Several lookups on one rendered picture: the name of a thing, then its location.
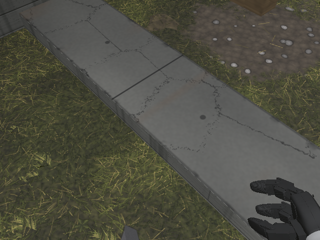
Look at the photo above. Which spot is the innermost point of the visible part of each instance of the right robot forearm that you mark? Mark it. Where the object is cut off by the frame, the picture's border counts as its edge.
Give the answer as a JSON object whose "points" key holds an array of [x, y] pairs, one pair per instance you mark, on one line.
{"points": [[314, 236]]}

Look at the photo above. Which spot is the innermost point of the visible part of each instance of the right robot hand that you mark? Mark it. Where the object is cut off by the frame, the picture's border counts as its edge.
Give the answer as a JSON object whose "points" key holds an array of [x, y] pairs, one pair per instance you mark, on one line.
{"points": [[301, 217]]}

